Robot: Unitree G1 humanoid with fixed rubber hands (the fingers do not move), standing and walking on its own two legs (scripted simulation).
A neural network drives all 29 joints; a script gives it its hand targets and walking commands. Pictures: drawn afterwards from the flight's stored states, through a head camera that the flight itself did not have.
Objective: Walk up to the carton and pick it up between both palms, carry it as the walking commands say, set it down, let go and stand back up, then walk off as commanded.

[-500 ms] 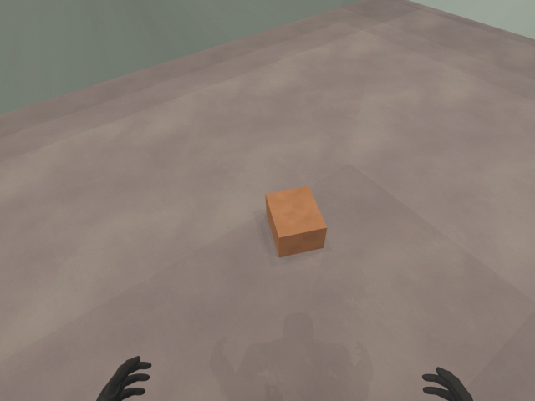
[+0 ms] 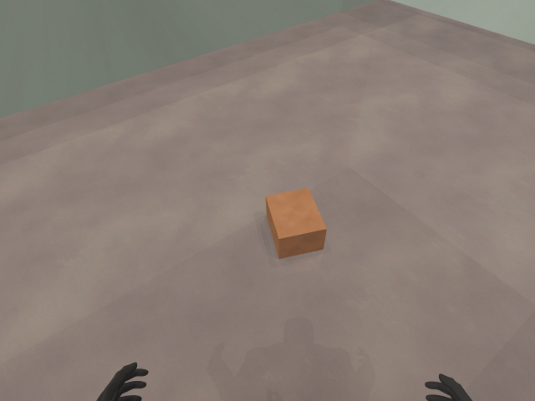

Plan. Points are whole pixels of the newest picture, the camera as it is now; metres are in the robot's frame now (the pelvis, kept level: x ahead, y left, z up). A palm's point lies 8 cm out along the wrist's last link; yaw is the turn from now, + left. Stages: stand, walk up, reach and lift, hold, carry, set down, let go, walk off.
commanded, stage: walk up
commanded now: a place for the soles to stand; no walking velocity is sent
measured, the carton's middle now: (294, 222) +0.96 -0.05 -0.68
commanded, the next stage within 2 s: none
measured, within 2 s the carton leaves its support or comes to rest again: neither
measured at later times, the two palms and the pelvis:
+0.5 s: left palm out of the picture +0.12 +0.26 -0.06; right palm out of the picture +0.16 -0.35 -0.08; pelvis +0.09 -0.05 +0.02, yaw -2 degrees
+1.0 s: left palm (144, 300) +0.32 +0.27 -0.09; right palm (498, 346) +0.24 -0.34 -0.10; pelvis +0.22 -0.03 -0.01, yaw -4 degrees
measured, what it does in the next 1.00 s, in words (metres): walks ahead: right foot, then left foot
